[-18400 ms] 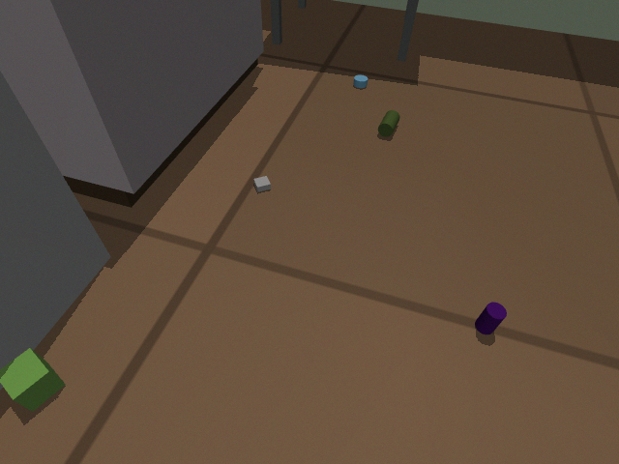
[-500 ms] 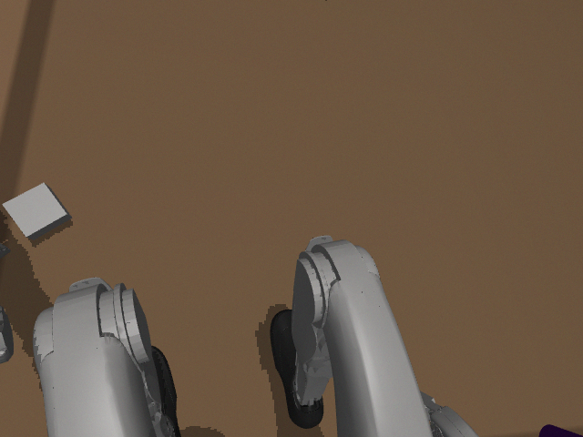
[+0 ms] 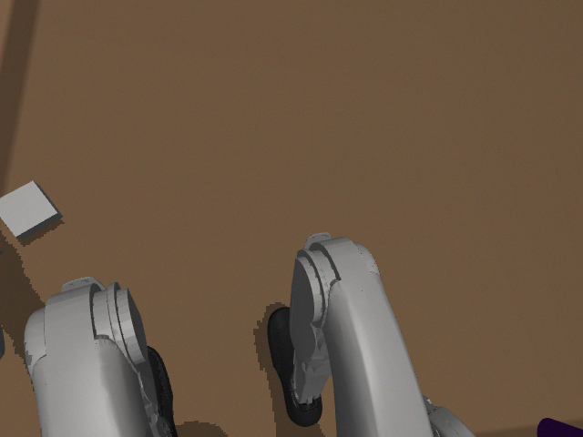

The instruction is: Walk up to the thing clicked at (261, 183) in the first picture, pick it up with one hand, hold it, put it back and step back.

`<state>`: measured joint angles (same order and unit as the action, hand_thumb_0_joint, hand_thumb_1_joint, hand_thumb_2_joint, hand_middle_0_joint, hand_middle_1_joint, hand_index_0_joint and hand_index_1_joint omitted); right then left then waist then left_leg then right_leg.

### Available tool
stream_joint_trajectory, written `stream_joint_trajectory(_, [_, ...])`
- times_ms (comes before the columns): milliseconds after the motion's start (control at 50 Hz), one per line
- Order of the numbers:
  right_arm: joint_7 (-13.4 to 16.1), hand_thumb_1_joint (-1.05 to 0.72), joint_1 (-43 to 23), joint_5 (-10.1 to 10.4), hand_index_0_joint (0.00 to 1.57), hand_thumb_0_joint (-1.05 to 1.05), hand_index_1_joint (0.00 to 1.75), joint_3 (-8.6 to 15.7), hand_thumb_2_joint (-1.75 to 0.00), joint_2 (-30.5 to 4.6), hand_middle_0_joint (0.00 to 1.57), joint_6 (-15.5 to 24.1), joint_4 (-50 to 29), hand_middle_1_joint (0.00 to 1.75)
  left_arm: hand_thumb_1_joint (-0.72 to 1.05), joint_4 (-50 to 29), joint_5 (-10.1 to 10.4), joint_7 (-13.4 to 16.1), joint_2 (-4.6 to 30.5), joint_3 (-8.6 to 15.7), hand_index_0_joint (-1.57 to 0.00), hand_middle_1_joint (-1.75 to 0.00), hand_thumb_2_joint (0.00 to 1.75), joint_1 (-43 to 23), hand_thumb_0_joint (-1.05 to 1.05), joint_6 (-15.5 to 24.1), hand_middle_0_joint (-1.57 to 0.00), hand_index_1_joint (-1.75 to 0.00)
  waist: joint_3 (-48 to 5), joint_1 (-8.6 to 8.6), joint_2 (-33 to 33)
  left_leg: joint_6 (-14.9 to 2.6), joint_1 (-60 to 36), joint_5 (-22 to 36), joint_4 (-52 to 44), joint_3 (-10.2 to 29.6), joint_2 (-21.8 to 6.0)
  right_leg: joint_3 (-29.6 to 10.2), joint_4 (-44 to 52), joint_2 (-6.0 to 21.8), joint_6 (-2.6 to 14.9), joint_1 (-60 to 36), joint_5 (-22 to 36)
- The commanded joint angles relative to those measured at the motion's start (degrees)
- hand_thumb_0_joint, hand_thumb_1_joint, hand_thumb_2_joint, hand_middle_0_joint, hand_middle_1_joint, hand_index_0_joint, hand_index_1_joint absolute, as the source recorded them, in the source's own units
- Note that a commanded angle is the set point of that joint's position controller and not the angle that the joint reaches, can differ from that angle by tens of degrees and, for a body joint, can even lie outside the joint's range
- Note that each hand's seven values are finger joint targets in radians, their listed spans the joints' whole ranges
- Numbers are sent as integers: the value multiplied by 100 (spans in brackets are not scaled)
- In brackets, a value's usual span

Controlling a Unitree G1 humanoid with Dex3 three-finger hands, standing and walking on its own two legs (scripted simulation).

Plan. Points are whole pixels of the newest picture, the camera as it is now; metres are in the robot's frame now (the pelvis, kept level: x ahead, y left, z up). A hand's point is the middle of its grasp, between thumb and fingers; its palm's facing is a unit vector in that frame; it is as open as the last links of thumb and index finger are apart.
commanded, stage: approach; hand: left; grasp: from above
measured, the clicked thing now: (28, 210) +0.45 +0.31 -0.29
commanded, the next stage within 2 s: rest palm in 0.68 s
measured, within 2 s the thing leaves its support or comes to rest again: neither
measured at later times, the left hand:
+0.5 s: hand (9, 162) +0.48 +0.28 -0.16, palm faces -0.29 -0.25 -0.92, open 13.9 cm
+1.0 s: hand out of the picture +0.42 +0.33 -0.21, palm faces -0.34 -0.27 -0.90, open 14.2 cm
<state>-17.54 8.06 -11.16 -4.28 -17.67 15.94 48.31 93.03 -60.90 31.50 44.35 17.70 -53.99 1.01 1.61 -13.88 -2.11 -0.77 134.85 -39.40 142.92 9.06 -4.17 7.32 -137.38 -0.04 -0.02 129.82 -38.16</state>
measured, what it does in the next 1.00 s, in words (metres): stands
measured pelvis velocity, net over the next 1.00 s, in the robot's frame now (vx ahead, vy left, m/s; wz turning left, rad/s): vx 0.00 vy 0.00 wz -0.02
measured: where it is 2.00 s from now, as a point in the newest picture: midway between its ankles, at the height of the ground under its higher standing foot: (231, 408)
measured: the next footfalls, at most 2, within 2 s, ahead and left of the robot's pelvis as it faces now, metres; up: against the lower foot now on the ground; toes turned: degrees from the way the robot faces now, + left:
none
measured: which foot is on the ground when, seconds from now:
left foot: down 0.00-1.00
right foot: down 0.00-1.00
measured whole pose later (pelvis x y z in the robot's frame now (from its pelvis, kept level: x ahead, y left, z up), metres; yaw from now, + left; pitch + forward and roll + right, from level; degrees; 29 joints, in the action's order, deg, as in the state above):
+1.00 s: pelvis +0.00 +0.00 +0.00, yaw -1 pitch +30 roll -10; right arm -19.4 7.6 -13.2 -7.0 -17.6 18.8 48.2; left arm 97.9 -61.1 36.2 44.8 12.9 -57.1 1.7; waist 2.6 -16.2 -3.9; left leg -0.7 135.0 -40.6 144.0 10.1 -3.8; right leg 8.1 -137.4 -0.3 -0.5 129.2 -39.1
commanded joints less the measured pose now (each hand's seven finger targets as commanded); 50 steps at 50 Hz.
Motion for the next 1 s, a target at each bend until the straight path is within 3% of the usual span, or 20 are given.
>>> stream_joint_trajectory(0, [-15, -90, 1171, 74, 20, 0, 30, 385, -90, -1444, 20, 94, -4, 30, -28, -632, 28, 261, 1296, -153, -34, -72, 77, -1374, 0, 3, -37, -74, -3732, 37, 1973, -52, -2851, 983, -1474, -530, 167, 364, 1382, -292, 205, -1661, 1056])
stream_joint_trajectory(80, [-30, -89, 1339, 38, 20, 0, 30, 453, -90, -1581, 20, 126, 85, 30, -43, -511, 0, 260, 1483, -24, -23, -80, 88, -1418, 0, -3, -26, -83, -3612, -81, 1811, -83, -2741, 906, -1433, -525, 176, 361, 1458, -300, 182, -1694, 1002])
stream_joint_trajectory(120, [-43, -89, 1322, 25, 20, 0, 30, 416, -90, -1493, 20, 162, 61, 30, -46, -704, 33, 250, 998, -426, -22, -77, 91, -1879, 0, 50, -27, -82, -3606, -292, 1903, -63, -2837, 782, -1474, -474, 160, 407, 1461, -285, 184, -1531, 921])
stream_joint_trajectory(160, [-59, -90, 1322, 17, 20, 0, 30, 413, -90, -1499, 20, 194, 75, 30, -45, -928, -8, 316, 873, -575, -23, -79, 90, -2162, 0, 54, -27, -83, -3757, -306, 2126, -17, -3056, 768, -1550, -441, 151, 445, 1452, -279, 199, -1470, 922])
stream_joint_trajectory(300, [-126, -90, 1428, -55, 20, 0, 30, 347, -90, -1528, 20, 179, 196, 30, -53, -453, -11, 597, 710, -734, -16, -87, 95, -2889, 0, -345, -20, -90, -3697, -578, 2242, 5, -2992, 664, -1617, -461, 152, 386, 1586, -275, 190, -1320, 917])
stream_joint_trajectory(360, [-120, -90, 1453, -16, 20, 0, 30, 277, -90, -1590, 20, 125, 135, 30, -55, -254, 19, 612, 1199, -451, -14, -88, 98, -2799, 0, -548, -19, -92, -3777, -386, 2172, -45, -2807, 918, -1577, -534, 164, 308, 1621, -279, 162, -1542, 1130])
stream_joint_trajectory(420, [-151, -90, 1423, -16, 20, 0, 30, 172, -90, -1581, 20, 101, 50, 30, -54, -18, -83, 475, 1303, -429, -16, -87, 96, -2568, 0, -679, -20, -91, -3695, -441, 1944, -106, -2553, 1173, -1488, -615, 205, 245, 1600, -317, 140, -1907, 1372])
stream_joint_trajectory(440, [-140, -89, 1435, 0, 20, 0, 30, 191, -90, -1647, 20, 70, 57, 30, -53, 208, -68, 462, 1609, -171, -16, -88, 96, -2303, 0, -717, -19, -92, -3790, -325, 1775, -135, -2412, 1184, -1470, -619, 206, 222, 1620, -334, 120, -2087, 1377])
stream_joint_trajectory(480, [-145, -89, 1396, 27, 20, 0, 30, 146, -90, -1629, 20, 48, -85, 30, -52, 388, 31, 374, 1570, -131, -16, -88, 95, -2019, 0, -783, -19, -92, -3878, -271, 1558, -169, -2293, 1215, -1485, -610, 217, 210, 1627, -343, 95, -2333, 1394])
stream_joint_trajectory(520, [-142, -89, 1348, 27, 20, 0, 30, 98, -90, -1618, 20, 49, -157, 30, -53, 646, 91, 257, 1445, -256, -14, -90, 95, -1835, 0, -806, -17, -93, -3654, -365, 1332, -220, -2044, 1089, -1442, -596, 215, 198, 1659, -363, 61, -2369, 1304])
stream_joint_trajectory(540, [-120, -89, 1494, 32, 20, 0, 30, 113, -90, -1728, 20, 41, -92, 30, -54, 640, 47, 240, 1825, 3, -14, -91, 95, -1700, 0, -810, -17, -93, -3651, -359, 1313, -220, -2091, 1183, -1433, -589, 213, 213, 1643, -348, 51, -2447, 1374])
stream_joint_trajectory(580, [-101, -89, 1359, 39, 20, 0, 30, 49, -90, -1623, 20, 63, -212, 30, -53, 507, 168, 138, 1694, -161, -15, -89, 95, -1809, 0, -713, -18, -92, -3571, -365, 1289, -244, -1885, 1029, -1407, -602, 213, 157, 1665, -368, 32, -2539, 1233])
stream_joint_trajectory(600, [-75, -89, 1468, 43, 20, 0, 30, 75, -90, -1715, 20, 68, -118, 30, -52, 600, 186, 164, 1936, 55, -15, -88, 94, -1728, 0, -661, -19, -91, -3576, -370, 1222, -243, -1918, 947, -1400, -551, 199, 204, 1652, -360, 38, -2476, 1143])
stream_joint_trajectory(740, [-35, -89, 1410, -60, 20, 0, 30, 72, -89, -1609, 20, 240, -130, 30, -47, -580, 120, 243, 1862, -92, -18, -88, 90, -2262, 0, 71, -20, -90, -3763, -467, 2055, -85, -2682, 612, -1358, -451, 161, 365, 1550, -348, 160, -2164, 749])
stream_joint_trajectory(760, [-57, -89, 1249, -47, 20, 0, 30, 27, -90, -1453, 20, 290, -204, 30, -45, -916, 124, 230, 1461, -502, -20, -87, 88, -2467, 0, 174, -22, -89, -3790, -464, 2300, -43, -2932, 567, -1356, -442, 153, 394, 1487, -336, 197, -1967, 729])
stream_joint_trajectory(780, [-58, -89, 1287, -75, 20, 0, 30, 71, -90, -1548, 20, 302, -70, 30, -48, -1020, 81, 319, 1735, -344, -17, -88, 90, -2366, 0, 238, -19, -90, -3925, -478, 2457, -13, -3075, 587, -1377, -416, 136, 448, 1459, -348, 210, -1989, 772])
stream_joint_trajectory(800, [-59, -89, 1310, -70, 20, 0, 30, 98, -90, -1546, 20, 307, -62, 30, -53, -1096, 5, 340, 1604, -486, -14, -85, 95, -2197, 0, 245, -18, -89, -3883, -454, 2542, 12, -3206, 559, -1376, -437, 145, 443, 1425, -335, 210, -1851, 750])
stream_joint_trajectory(860, [-90, -89, 1303, -88, 20, 0, 30, 189, -90, -1572, 20, 302, 35, 30, -59, -920, -35, 561, 1358, -384, -9, -84, 102, -1900, 0, 242, -14, -90, -3868, -381, 2603, 48, -3227, 736, -1410, -434, 124, 490, 1390, -334, 218, -1688, 916])
stream_joint_trajectory(920, [-190, -89, 1429, -146, 20, 0, 30, 144, -90, -1592, 20, 313, 139, 30, -61, -152, -59, 741, 949, -544, -8, -84, 104, -2013, 0, 138, -14, -90, -3390, -594, 2341, 66, -3024, 1017, -1356, -377, 93, 568, 1355, -342, 198, -1505, 1214])
stream_joint_trajectory(980, [-269, -89, 1476, -207, 20, 0, 30, 69, -90, -1706, 20, 373, 179, 30, -61, 342, -53, 922, 1132, -403, -7, -89, 103, -2126, 0, 23, -11, -94, -3134, -643, 2153, 70, -2899, 1259, -1357, -289, 80, 604, 1293, -354, 186, -1519, 1443])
